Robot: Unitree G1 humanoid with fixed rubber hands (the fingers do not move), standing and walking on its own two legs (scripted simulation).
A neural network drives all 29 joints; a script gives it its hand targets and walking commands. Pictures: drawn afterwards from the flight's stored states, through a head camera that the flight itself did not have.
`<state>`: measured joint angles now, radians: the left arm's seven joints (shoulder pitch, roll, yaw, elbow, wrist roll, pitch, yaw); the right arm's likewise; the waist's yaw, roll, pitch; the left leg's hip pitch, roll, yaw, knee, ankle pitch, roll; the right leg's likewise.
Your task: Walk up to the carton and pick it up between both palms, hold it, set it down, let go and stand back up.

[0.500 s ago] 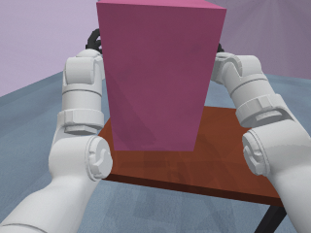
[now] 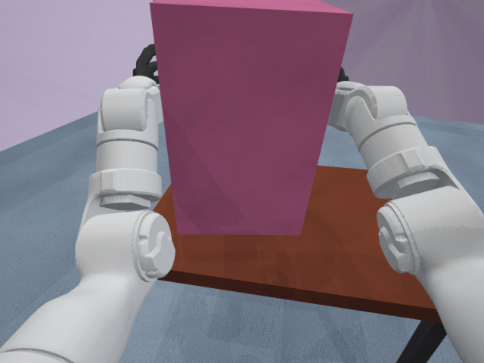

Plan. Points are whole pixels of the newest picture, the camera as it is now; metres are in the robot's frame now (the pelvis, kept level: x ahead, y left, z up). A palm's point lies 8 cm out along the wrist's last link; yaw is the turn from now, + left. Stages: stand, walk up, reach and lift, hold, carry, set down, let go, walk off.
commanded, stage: hold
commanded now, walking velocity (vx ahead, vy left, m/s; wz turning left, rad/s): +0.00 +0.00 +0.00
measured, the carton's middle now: (241, 110) +0.38 +0.00 +0.32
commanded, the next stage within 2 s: set down in 0.40 s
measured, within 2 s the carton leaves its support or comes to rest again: neither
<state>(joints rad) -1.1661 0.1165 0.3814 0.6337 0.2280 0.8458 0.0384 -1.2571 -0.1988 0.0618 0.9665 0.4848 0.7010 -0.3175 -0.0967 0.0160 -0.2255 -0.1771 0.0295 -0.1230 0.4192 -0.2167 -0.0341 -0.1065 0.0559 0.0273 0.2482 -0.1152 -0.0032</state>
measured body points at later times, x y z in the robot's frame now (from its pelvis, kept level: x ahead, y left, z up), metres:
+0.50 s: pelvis +0.00 +0.00 +0.00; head -0.10 +0.02 +0.44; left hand +0.40 +0.14 +0.35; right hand +0.38 -0.14 +0.33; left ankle +0.01 +0.14 -0.75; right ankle +0.01 -0.12 -0.75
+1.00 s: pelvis +0.01 +0.00 +0.00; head -0.06 +0.04 +0.44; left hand +0.43 +0.13 +0.33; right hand +0.40 -0.15 +0.28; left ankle +0.01 +0.14 -0.75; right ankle +0.01 -0.12 -0.75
